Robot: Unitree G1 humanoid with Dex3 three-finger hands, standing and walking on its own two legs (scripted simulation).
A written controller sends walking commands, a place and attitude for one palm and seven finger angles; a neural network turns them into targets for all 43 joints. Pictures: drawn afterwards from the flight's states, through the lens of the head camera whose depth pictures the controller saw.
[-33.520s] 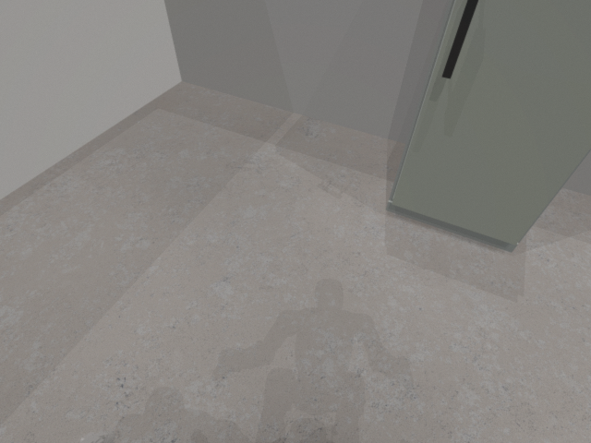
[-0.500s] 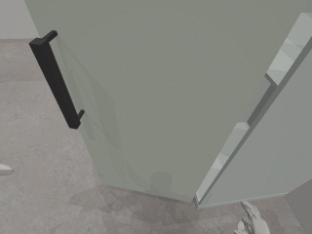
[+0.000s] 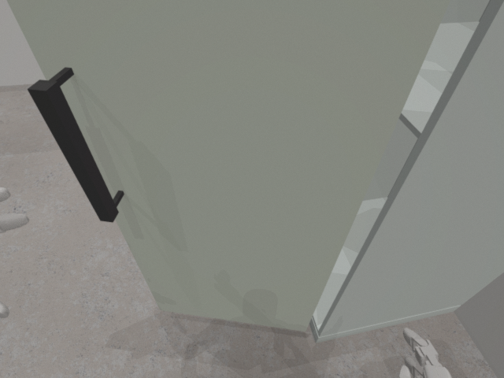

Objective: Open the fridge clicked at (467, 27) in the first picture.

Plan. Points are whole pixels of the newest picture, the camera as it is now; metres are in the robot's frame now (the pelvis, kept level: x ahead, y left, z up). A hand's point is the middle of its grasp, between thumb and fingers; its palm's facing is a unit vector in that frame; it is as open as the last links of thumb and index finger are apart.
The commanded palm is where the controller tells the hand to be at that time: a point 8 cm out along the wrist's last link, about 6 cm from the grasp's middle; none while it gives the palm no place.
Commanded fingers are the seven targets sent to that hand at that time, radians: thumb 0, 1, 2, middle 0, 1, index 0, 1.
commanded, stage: draw the hand back to the body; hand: left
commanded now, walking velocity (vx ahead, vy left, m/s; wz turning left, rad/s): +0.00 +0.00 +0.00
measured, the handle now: (90, 154) +0.43 +0.33 +0.13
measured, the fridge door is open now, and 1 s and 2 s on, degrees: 70 70 70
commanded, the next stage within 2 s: step back with the hand held close in 1.10 s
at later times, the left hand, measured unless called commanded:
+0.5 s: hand (19, 242) +0.23 +0.31 +0.16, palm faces +0.54 -0.74 -0.39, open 11.0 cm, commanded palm +0.17 +0.33 +0.18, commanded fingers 0.00 0.54 0.73 -0.21 -0.51 -0.21 -0.51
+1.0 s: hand (61, 248) +0.22 +0.25 +0.17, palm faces +0.46 -0.78 -0.42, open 7.5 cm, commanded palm +0.17 +0.28 +0.19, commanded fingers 0.00 0.90 0.90 -0.20 -0.30 -0.20 -0.30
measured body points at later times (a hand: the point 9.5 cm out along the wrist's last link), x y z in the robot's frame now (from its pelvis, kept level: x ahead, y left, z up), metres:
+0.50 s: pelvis +0.03 +0.00 +0.02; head +0.01 -0.01 +0.47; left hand +0.19 +0.35 +0.18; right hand +0.22 -0.21 -0.06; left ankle +0.03 +0.11 -0.72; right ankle -0.02 -0.13 -0.72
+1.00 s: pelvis +0.03 -0.03 +0.02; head +0.01 -0.05 +0.47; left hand +0.19 +0.28 +0.20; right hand +0.22 -0.25 -0.07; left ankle +0.03 +0.11 -0.72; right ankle -0.01 -0.13 -0.72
